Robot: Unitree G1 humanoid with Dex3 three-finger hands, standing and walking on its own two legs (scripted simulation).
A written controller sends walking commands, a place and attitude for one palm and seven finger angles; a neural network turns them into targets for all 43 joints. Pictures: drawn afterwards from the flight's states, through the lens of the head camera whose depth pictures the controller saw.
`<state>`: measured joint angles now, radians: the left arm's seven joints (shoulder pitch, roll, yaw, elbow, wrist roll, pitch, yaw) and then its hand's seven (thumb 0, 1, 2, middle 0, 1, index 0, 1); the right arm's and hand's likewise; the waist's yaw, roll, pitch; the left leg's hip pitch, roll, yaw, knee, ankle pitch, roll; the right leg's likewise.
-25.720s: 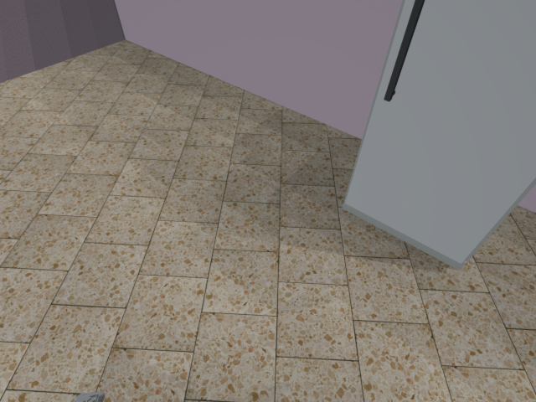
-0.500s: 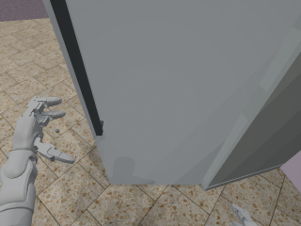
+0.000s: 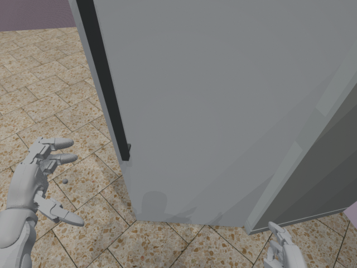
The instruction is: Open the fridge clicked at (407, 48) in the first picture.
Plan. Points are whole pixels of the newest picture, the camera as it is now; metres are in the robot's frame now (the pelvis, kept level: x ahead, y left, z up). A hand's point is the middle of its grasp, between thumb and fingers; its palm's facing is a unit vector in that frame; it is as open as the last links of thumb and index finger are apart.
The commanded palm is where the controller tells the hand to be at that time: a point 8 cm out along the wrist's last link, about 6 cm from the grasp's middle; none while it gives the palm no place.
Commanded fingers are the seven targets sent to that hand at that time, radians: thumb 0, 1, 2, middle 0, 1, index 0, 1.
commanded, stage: draw the hand back to the body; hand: left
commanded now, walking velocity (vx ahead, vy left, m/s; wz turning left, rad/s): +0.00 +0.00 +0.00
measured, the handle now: (111, 87) +0.44 +0.21 +0.19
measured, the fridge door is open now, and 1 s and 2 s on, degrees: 74 74 74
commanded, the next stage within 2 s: step back with the hand held close in 1.60 s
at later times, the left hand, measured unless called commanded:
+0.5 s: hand (47, 181) +0.22 +0.26 +0.15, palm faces +0.20 -0.98 -0.01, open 14.7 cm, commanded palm +0.18 +0.30 +0.16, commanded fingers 0.00 -0.37 0.29 -0.24 -1.04 -0.24 -1.04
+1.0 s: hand (32, 169) +0.22 +0.28 +0.17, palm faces +0.46 -0.82 -0.34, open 11.1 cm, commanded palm +0.17 +0.31 +0.19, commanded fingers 0.00 0.54 0.73 -0.21 -0.51 -0.21 -0.51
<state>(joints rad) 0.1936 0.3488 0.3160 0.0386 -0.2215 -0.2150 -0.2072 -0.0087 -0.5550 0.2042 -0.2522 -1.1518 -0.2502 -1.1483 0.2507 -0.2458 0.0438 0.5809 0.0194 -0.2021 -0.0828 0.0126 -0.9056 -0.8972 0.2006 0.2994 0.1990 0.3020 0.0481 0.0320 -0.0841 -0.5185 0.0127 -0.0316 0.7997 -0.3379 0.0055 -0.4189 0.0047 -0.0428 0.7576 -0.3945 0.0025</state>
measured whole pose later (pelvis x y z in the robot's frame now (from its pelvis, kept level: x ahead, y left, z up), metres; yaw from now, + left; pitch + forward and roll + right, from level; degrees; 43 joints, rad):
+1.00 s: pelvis +0.02 +0.01 +0.03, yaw -1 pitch -4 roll +0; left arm 0.39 0.34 0.32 -0.28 -0.08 -0.06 0.10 0.00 0.18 0.56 -0.23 -0.72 -0.23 -0.71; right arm 0.22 -0.22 0.05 0.67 -0.02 -0.17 -0.10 0.01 -0.90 -0.90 0.20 0.30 0.20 0.30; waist 0.08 0.04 0.00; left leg -0.17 -0.01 0.00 0.47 -0.23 0.02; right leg -0.08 -0.02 -0.01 0.44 -0.28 0.02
